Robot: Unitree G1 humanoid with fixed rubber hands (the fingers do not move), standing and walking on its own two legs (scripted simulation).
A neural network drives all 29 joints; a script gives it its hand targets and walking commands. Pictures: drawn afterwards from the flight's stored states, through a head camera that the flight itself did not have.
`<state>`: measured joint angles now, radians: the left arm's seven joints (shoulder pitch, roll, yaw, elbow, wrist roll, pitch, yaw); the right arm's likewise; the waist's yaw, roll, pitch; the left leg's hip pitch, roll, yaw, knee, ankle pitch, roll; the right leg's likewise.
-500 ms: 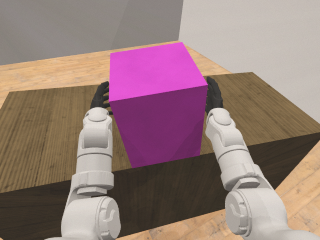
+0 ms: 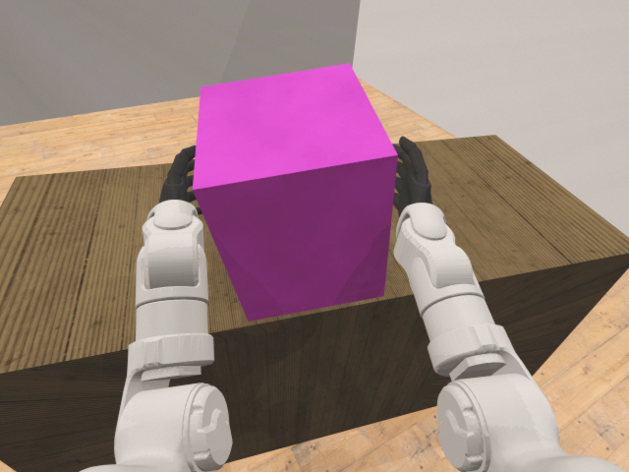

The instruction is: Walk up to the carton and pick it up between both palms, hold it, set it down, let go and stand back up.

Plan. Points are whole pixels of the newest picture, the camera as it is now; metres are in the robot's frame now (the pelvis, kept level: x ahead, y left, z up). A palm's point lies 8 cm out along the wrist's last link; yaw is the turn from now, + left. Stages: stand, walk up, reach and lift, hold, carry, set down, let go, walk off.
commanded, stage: hold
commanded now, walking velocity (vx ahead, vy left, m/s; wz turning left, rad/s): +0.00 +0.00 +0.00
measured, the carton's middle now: (297, 197) +0.43 +0.00 +0.16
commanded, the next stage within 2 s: none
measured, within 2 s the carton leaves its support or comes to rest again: neither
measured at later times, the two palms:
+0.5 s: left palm (170, 205) +0.36 +0.15 +0.20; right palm (414, 197) +0.36 -0.14 +0.21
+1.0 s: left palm (171, 201) +0.36 +0.15 +0.21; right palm (419, 192) +0.35 -0.14 +0.22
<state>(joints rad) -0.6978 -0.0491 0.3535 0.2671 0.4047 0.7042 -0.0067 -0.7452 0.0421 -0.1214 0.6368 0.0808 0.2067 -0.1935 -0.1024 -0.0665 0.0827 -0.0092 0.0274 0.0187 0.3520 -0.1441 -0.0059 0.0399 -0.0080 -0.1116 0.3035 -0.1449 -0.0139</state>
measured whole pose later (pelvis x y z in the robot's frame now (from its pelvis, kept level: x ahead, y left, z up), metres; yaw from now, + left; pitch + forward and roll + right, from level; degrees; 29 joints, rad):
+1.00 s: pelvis -0.01 -0.01 +0.00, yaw +0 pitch -13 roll -1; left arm -0.71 -0.05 0.38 0.17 0.44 0.80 -0.04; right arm -0.78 0.04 -0.08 0.60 0.12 0.27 -0.22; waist -0.11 -0.08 0.09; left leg 0.02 0.04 0.02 0.35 -0.14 -0.01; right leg 0.07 0.00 -0.11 0.30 -0.14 -0.02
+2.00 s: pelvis +0.01 -0.01 +0.00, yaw +0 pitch -13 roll -1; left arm -0.64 -0.06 0.36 0.05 0.44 0.85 -0.05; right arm -0.72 0.04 -0.03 0.49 0.16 0.31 -0.24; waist -0.10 -0.08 0.11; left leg 0.04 0.04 0.02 0.34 -0.16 -0.01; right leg 0.09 0.00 -0.11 0.29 -0.16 -0.02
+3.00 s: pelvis +0.00 -0.01 +0.00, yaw +0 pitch -13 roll +0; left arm -0.69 -0.05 0.38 0.14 0.45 0.83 -0.05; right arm -0.77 0.05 -0.08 0.54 0.12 0.33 -0.23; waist -0.10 -0.06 0.08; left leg 0.04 0.03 0.02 0.32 -0.13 -0.01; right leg 0.08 0.00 -0.11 0.30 -0.15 -0.02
